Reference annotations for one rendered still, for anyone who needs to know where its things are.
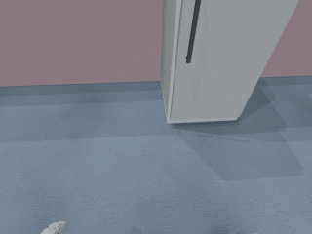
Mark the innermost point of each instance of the left robot hand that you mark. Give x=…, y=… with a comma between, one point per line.
x=55, y=228

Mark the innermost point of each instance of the handle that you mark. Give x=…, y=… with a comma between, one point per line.
x=193, y=30

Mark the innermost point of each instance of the fridge door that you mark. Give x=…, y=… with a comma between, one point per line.
x=233, y=42

